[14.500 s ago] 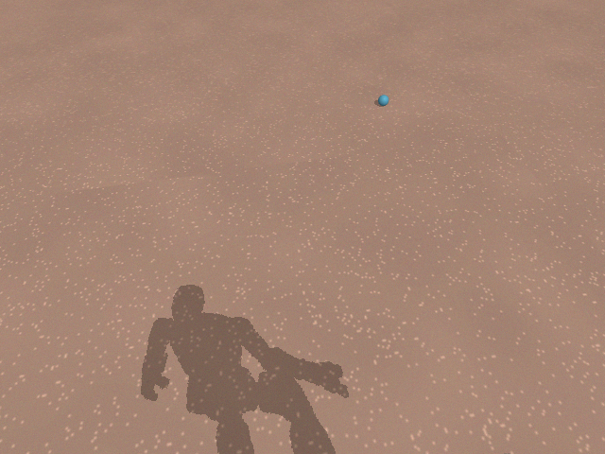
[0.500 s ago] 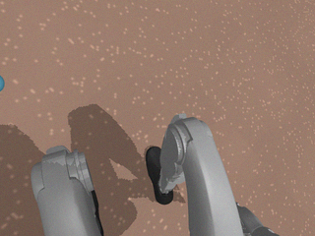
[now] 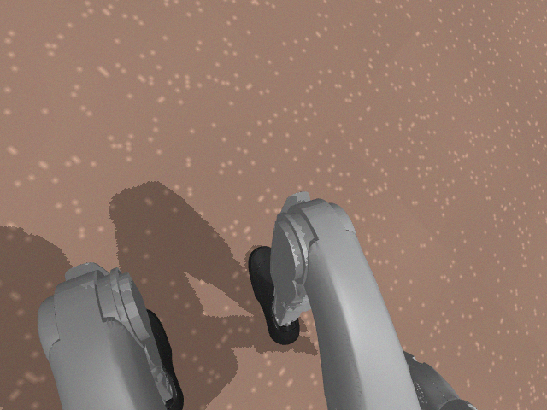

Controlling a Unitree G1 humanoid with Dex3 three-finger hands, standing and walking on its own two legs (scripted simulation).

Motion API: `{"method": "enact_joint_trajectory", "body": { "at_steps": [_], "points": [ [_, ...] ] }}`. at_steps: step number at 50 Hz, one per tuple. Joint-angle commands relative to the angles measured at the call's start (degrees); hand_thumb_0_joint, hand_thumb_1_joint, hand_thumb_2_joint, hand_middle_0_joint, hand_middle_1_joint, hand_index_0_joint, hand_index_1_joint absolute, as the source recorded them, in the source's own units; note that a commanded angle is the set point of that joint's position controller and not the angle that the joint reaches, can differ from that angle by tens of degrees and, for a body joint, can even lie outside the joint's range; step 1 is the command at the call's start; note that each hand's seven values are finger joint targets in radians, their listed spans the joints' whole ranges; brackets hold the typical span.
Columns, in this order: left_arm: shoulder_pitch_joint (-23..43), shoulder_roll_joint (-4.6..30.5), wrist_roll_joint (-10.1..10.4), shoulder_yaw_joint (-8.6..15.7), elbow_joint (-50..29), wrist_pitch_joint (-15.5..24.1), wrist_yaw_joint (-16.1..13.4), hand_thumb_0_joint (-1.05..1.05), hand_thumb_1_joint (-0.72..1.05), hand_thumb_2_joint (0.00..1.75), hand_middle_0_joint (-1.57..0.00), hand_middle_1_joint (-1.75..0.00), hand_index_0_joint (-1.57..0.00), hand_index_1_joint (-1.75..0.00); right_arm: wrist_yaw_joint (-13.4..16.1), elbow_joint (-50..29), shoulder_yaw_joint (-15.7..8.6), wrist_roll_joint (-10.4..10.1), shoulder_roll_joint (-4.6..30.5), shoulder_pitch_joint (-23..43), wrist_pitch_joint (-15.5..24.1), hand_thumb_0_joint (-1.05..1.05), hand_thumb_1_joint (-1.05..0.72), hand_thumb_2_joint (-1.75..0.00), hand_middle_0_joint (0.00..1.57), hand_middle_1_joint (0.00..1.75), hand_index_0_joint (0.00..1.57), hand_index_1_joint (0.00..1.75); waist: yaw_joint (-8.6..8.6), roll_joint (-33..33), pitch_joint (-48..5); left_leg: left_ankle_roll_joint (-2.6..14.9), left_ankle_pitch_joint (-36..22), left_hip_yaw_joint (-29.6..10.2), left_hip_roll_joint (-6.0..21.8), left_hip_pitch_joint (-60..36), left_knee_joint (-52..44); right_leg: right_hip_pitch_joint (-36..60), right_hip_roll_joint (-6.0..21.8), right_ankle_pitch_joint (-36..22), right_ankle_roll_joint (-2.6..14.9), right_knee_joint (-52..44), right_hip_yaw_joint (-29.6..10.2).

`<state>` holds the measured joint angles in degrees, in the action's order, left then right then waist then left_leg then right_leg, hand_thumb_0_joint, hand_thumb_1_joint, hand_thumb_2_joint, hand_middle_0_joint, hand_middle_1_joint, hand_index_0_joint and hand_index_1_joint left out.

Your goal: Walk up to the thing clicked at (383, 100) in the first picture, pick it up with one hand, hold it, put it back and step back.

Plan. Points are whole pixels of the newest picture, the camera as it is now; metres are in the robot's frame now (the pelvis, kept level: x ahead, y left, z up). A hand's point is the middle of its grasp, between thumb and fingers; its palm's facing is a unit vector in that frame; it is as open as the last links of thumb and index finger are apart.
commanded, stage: approach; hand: left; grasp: from above
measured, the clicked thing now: out of the picture +0.52 +0.33 -0.30
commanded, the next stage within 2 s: close in in 0.04 s
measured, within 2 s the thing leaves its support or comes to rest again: neither
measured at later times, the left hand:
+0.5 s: hand out of the picture +0.51 +0.32 -0.21, palm faces -0.48 -0.07 -0.88, open 14.2 cm
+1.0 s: hand out of the picture +0.50 +0.33 -0.25, palm faces -0.48 -0.10 -0.87, open 14.3 cm
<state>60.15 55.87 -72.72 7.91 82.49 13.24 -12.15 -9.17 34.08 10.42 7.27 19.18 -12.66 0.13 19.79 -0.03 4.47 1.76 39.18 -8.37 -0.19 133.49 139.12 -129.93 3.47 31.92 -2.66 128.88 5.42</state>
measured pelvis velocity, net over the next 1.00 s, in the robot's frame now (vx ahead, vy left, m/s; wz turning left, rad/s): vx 0.01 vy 0.00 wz -0.06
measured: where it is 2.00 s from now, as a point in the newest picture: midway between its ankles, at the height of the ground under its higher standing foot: (222, 344)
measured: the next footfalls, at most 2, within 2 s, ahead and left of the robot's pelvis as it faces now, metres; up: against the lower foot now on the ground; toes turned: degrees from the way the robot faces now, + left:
none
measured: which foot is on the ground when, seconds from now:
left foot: down 0.00-1.00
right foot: down 0.00-1.00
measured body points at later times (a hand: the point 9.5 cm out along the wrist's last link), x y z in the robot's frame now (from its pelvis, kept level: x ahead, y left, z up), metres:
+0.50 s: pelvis +0.00 +0.00 -0.01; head +0.28 +0.10 +0.33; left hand +0.53 +0.32 -0.16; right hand +0.03 -0.26 -0.07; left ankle +0.07 +0.12 -0.30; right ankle +0.13 -0.13 -0.30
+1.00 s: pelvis +0.01 +0.00 -0.02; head +0.30 +0.11 +0.30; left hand +0.52 +0.33 -0.20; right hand +0.03 -0.27 -0.06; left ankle +0.07 +0.12 -0.30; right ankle +0.13 -0.13 -0.30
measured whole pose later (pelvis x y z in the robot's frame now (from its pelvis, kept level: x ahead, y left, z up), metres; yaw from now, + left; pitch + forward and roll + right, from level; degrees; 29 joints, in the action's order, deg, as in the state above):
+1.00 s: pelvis +0.01 +0.00 -0.02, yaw -4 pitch +30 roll -15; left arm 64.9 65.0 -77.9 9.2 94.5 15.8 -25.2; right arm -9.7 32.9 15.2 12.2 21.2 -9.1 6.0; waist 23.7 -6.7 9.8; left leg 1.6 41.8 -12.0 0.1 135.0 144.8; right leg -130.4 2.1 32.6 -3.3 131.7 8.1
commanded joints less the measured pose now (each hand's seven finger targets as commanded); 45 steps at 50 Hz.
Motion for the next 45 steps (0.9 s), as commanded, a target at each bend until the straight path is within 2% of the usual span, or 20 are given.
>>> {"method": "enact_joint_trajectory", "body": {
  "at_steps": [1, 4, 8, 12, 15, 19, 22, 23, 27, 28, 30, 31, 32, 33, 34, 37, 41, 42, 43, 45],
  "points": [
    [22.0, 16.5, 1.3, 0.4, -10.6, 4.5, -2.8, 0.0, -0.58, 1.03, -0.08, -0.99, -0.06, -1.01, 1.8, 1.9, -5.6, 0.9, 16.0, -11.4, -0.1, 0.0, -0.89, -0.89, 0.2, 0.3, 0.2, 0.3, 2.48, 18.0, -38.8, -0.37, -7.0, 4.8, -0.8, -23.9, -13.0, 22.9, -3.2, -2.7, 4.61, -12.2, 3.8],
    [23.8, 12.8, 0.0, -1.9, -6.1, 6.3, -4.4, 0.0, -0.56, 1.03, -0.08, -0.99, -0.07, -1.0, 1.8, 3.5, -5.4, 2.0, 16.2, -11.6, 0.5, 0.0, -0.89, -0.89, 0.2, 0.3, 0.2, 0.3, 3.95, 18.9, -35.0, -0.83, -4.8, 3.2, -0.5, -26.2, -13.9, 17.6, -3.0, -1.3, 4.59, -11.7, 5.0],
    [26.3, 15.3, -3.1, -2.7, -2.8, 6.3, -7.3, 0.0, -0.55, 1.02, -0.08, -1.01, -0.08, -1.01, 1.8, 4.1, -4.7, 2.5, 16.5, -11.0, 1.1, 0.0, -0.89, -0.89, 0.2, 0.3, 0.2, 0.3, 3.74, 22.6, -35.7, -1.03, -5.8, 2.3, -0.2, -29.7, -14.8, 15.7, -3.0, -3.3, 4.36, -9.9, 5.5],
    [25.8, 16.4, -4.9, -1.9, -1.0, 4.5, -10.1, 0.0, -0.57, 1.07, -0.09, -0.99, -0.07, -1.01, 1.3, 3.5, -4.5, 2.7, 16.6, -10.9, 1.4, 0.0, -0.89, -0.89, 0.2, 0.3, 0.2, 0.3, 3.2, 27.0, -39.6, -1.68, -12.5, 1.4, 0.2, -34.6, -15.7, 16.2, -3.1, -8.4, 4.46, -7.4, 6.3],
    [25.7, 17.5, -5.1, -1.2, 0.1, 2.8, -11.3, 0.0, -0.56, 1.04, -0.08, -0.98, -0.05, -1.0, 1.1, 2.9, -4.5, 2.6, 17.2, -10.7, 1.7, 0.0, -0.89, -0.9, 0.2, 0.3, 0.2, 0.3, 3.86, 27.7, -38.6, -1.72, -15.1, 1.5, 0.2, -34.3, -15.2, 15.7, -2.8, -10.4, 4.34, -6.9, 6.3],
    [23.3, 15.7, -4.1, -1.9, 3.0, 1.2, -11.5, 0.0, -0.56, 1.07, -0.09, -0.95, -0.05, -0.99, 0.9, 1.8, -3.7, 2.6, 17.6, -10.2, 2.4, 0.0, -0.89, -0.9, 0.2, 0.3, 0.2, 0.3, 5.54, 24.2, -35.9, -1.19, -15.0, 1.6, 0.2, -31.5, -13.8, 16.4, -2.9, -10.6, 4.28, -7.3, 6.3],
    [22.4, 19.0, -4.0, -1.0, 2.3, 1.0, -11.8, 0.0, -0.56, 1.06, -0.09, -0.96, -0.06, -0.99, 0.8, 1.1, -3.0, 2.4, 17.8, -10.1, 3.1, 0.0, -0.89, -0.9, 0.2, 0.3, 0.2, 0.3, 4.26, 25.2, -36.6, -1.0, -14.0, 2.2, 0.2, -30.6, -13.7, 18.7, -3.1, -10.2, 4.3, -7.4, 5.9],
    [22.5, 20.0, -4.3, -0.2, 2.3, 1.0, -12.0, 0.0, -0.57, 1.07, -0.1, -0.96, -0.06, -1.0, 0.8, 0.1, -2.9, 2.6, 18.1, -9.9, 3.1, 0.0, -0.89, -0.9, 0.2, 0.3, 0.2, 0.3, 4.53, 24.9, -37.7, -0.96, -13.8, 2.2, 0.3, -30.6, -13.6, 19.5, -3.2, -9.8, 4.28, -7.4, 5.9],
    [21.5, 20.6, -3.7, 0.9, 2.9, 1.7, -12.2, 0.0, -0.59, 1.07, -0.08, -0.94, -0.04, -0.99, 0.9, -0.8, -2.2, 2.9, 19.6, -9.6, 3.7, 0.0, -0.89, -0.9, 0.2, 0.3, 0.2, 0.3, 5.96, 23.6, -34.2, -1.24, -13.2, 1.2, 0.3, -30.0, -13.0, 18.0, -3.1, -8.7, 4.42, -7.4, 6.5],
    [22.2, 21.8, -4.1, 1.3, 1.2, 2.1, -12.3, 0.0, -0.6, 1.06, -0.08, -0.93, -0.03, -0.98, 0.9, -0.8, -2.0, 3.0, 19.3, -9.8, 3.9, 0.0, -0.89, -0.9, 0.2, 0.3, 0.2, 0.3, 5.44, 25.9, -35.8, -1.29, -13.7, 1.6, 0.5, -31.2, -13.1, 19.3, -3.3, -9.1, 4.39, -7.3, 6.2],
    [20.4, 24.0, -4.5, 3.0, 2.6, 2.2, -12.7, 0.0, -0.59, 1.07, -0.08, -0.93, -0.04, -0.97, 0.9, -1.1, -2.0, 3.2, 20.6, -10.2, 4.0, 0.0, -0.89, -0.9, 0.2, 0.3, 0.2, 0.3, 5.76, 24.2, -34.7, -1.29, -13.9, 1.4, 0.5, -30.5, -12.0, 19.0, -3.2, -9.0, 4.41, -7.0, 6.3],
    [20.1, 24.9, -4.2, 3.5, 2.7, 2.5, -13.2, 0.0, -0.6, 1.07, -0.08, -0.92, -0.04, -0.97, 0.8, -1.2, -1.7, 3.4, 20.0, -9.9, 4.0, 0.0, -0.89, -0.9, 0.2, 0.3, 0.2, 0.3, 5.12, 24.3, -35.3, -1.16, -13.0, 1.6, 0.6, -29.1, -12.2, 20.9, -3.6, -8.6, 4.46, -7.2, 6.3],
    [20.9, 22.2, -4.2, 1.8, 1.5, 2.7, -13.2, 0.0, -0.6, 1.07, -0.08, -0.92, -0.03, -0.97, 0.8, -1.8, -1.3, 3.6, 20.0, -9.8, 4.2, 0.0, -0.89, -0.9, 0.2, 0.3, 0.2, 0.3, 6.15, 24.9, -34.9, -1.31, -14.4, 1.6, 0.6, -30.6, -11.8, 20.1, -3.4, -9.9, 4.3, -7.1, 6.3],
    [20.0, 24.5, -4.3, 3.3, 3.1, 2.8, -13.7, 0.0, -0.61, 1.07, -0.08, -0.92, -0.03, -0.97, 0.9, -0.8, -1.5, 3.8, 19.7, -9.5, 4.3, 0.0, -0.89, -0.9, 0.2, 0.3, 0.2, 0.3, 5.34, 24.5, -34.8, -1.08, -11.8, 1.6, 0.8, -29.5, -11.8, 20.1, -3.8, -7.8, 4.39, -7.3, 6.5],
    [21.0, 23.6, -4.0, 2.0, 2.0, 3.0, -13.8, 0.0, -0.61, 1.07, -0.09, -0.92, -0.03, -0.97, 0.9, -1.5, -1.1, 3.8, 19.9, -9.2, 4.5, 0.0, -0.9, -0.9, 0.2, 0.3, 0.2, 0.3, 5.91, 25.1, -35.1, -1.0, -12.2, 2.0, 0.7, -28.9, -11.5, 21.3, -3.9, -8.5, 4.12, -7.5, 6.5],
    [19.8, 24.7, -4.3, 2.3, 3.9, 3.0, -14.6, 0.0, -0.61, 1.07, -0.08, -0.92, -0.03, -0.97, 0.9, -0.8, -1.1, 4.0, 20.1, -8.9, 4.8, 0.0, -0.89, -0.9, 0.2, 0.3, 0.2, 0.3, 5.79, 24.3, -33.4, -0.76, -9.9, 1.9, 0.8, -27.0, -11.0, 20.6, -4.2, -7.1, 4.03, -7.3, 6.8],
    [19.9, 24.2, -4.0, 2.4, 3.0, 2.7, -15.1, 0.0, -0.58, 1.1, -0.1, -0.93, -0.04, -0.99, 0.7, 0.3, -0.9, 4.4, 20.2, -9.8, 5.5, 0.0, -0.89, -0.9, 0.2, 0.3, 0.2, 0.3, 6.33, 25.8, -34.2, -1.22, -14.1, 1.4, 1.2, -30.0, -10.7, 20.9, -4.0, -10.3, 3.81, -6.7, 7.1],
    [19.1, 23.8, -4.1, 2.1, 4.2, 2.5, -15.1, 0.0, -0.58, 1.09, -0.09, -0.93, -0.04, -0.98, 0.5, 0.4, -0.8, 4.6, 20.5, -10.1, 5.6, 0.0, -0.89, -0.9, 0.2, 0.3, 0.2, 0.3, 6.68, 25.6, -33.4, -1.35, -14.4, 1.1, 1.3, -30.3, -10.5, 20.3, -3.9, -10.4, 3.82, -6.6, 7.2],
    [18.4, 24.5, -4.1, 2.5, 4.3, 2.5, -15.3, 0.0, -0.58, 1.08, -0.09, -0.94, -0.05, -0.98, 0.6, 0.6, -1.1, 4.5, 20.6, -9.6, 5.4, 0.0, -0.9, -0.9, 0.2, 0.3, 0.2, 0.3, 5.89, 25.9, -33.7, -1.55, -14.1, 0.8, 1.3, -30.1, -11.1, 20.4, -4.1, -9.9, 4.04, -6.6, 7.6],
    [18.1, 23.7, -4.0, 2.2, 4.4, 2.4, -15.1, 0.0, -0.58, 1.09, -0.09, -0.95, -0.04, -0.99, 0.4, 0.6, -1.1, 4.6, 20.9, -9.5, 5.4, 0.0, -0.9, -0.9, 0.2, 0.3, 0.2, 0.3, 6.59, 25.9, -32.5, -1.7, -14.7, 0.4, 1.5, -30.5, -10.6, 19.1, -3.9, -10.1, 4.07, -6.4, 7.8]
  ]
}}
